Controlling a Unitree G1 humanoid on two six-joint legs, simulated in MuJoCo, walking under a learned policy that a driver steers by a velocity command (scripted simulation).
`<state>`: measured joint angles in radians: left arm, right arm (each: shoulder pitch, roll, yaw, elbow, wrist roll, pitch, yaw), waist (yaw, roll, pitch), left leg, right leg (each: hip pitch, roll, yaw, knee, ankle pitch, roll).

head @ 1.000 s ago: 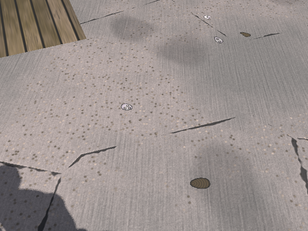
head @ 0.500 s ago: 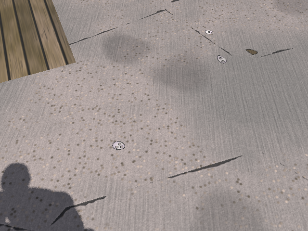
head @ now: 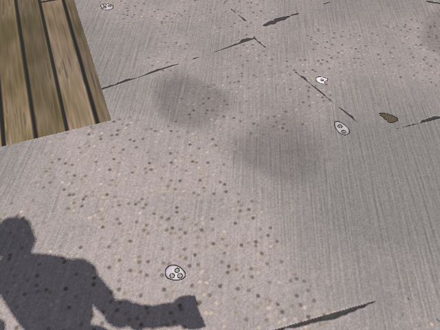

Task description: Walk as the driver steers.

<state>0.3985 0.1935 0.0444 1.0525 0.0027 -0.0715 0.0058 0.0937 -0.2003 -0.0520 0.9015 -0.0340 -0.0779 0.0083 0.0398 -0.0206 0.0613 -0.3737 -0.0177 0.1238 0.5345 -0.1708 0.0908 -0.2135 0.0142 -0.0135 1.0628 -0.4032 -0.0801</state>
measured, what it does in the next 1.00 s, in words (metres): walks ahead, turning right: right foot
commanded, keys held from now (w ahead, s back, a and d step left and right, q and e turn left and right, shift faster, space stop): w+e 1.00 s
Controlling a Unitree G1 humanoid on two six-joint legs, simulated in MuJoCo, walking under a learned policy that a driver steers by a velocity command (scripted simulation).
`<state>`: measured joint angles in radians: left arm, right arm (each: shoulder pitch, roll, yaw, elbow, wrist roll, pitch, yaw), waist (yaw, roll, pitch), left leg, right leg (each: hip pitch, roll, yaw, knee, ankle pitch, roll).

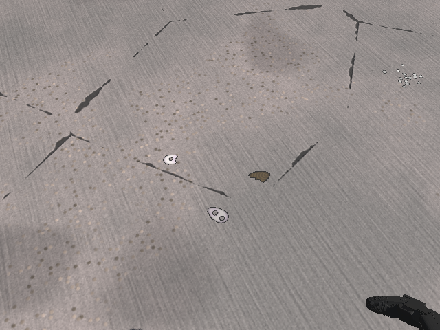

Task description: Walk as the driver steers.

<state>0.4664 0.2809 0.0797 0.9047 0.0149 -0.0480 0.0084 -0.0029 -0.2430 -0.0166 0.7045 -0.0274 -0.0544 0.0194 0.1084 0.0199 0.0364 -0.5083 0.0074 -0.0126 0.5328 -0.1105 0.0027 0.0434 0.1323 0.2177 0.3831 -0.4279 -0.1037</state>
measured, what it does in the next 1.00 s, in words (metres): walks ahead: left foot, then right foot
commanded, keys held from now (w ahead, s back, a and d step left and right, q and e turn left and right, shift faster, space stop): w+e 0.16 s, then w+q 0.84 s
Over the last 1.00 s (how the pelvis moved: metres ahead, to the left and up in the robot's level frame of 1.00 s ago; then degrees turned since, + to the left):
0.52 -0.11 0.00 -33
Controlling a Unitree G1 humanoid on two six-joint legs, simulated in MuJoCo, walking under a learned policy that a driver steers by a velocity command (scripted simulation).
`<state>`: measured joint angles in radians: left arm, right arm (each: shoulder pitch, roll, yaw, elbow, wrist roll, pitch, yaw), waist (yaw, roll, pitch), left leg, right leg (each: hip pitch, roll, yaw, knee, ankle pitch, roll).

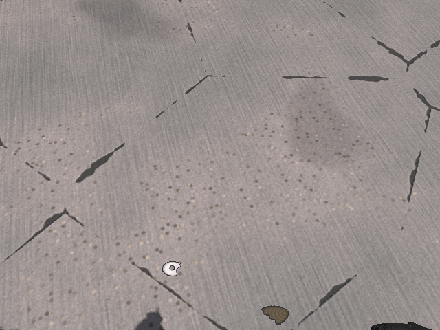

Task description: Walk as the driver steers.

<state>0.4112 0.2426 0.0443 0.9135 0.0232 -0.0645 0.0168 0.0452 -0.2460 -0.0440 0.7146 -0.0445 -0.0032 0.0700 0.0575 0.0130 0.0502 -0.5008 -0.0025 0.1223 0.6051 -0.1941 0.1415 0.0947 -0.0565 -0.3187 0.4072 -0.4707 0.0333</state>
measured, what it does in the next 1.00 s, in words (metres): walks ahead, turning left: right foot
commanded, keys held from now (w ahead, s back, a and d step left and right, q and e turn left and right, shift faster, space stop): w+q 0.38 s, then w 0.62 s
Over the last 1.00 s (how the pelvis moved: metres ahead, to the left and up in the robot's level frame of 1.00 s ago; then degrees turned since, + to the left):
0.49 0.00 -0.01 13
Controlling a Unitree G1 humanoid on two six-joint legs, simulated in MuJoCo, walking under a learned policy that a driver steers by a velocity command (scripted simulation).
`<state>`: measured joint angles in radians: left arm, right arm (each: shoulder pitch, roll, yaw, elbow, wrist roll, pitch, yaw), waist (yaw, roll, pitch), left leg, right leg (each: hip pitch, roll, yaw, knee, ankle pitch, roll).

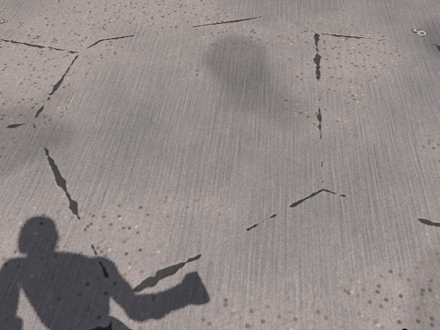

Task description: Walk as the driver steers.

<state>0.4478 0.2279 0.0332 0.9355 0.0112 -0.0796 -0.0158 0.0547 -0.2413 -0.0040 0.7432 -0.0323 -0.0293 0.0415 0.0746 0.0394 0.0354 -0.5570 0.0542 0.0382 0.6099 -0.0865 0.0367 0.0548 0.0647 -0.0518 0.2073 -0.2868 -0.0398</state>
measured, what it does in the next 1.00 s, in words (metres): walks ahead: left foot, then right foot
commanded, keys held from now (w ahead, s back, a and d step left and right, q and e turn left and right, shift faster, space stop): w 0.66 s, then no key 0.34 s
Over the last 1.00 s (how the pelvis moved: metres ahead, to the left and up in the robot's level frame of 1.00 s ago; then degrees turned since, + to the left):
0.52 0.08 0.02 20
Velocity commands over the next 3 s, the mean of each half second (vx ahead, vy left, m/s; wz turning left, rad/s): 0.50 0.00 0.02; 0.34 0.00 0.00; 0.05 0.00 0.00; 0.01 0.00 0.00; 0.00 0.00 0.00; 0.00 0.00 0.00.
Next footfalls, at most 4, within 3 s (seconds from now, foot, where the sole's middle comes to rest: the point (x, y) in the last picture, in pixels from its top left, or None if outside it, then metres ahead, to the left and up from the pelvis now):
0.06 left None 0.20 0.10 -0.78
0.64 right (274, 320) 0.50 -0.08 -0.78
1.08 left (215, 282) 0.61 0.10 -0.78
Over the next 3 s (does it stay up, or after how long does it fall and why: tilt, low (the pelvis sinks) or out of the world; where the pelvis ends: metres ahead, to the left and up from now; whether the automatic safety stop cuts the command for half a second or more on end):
stays up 0.54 -0.01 0.00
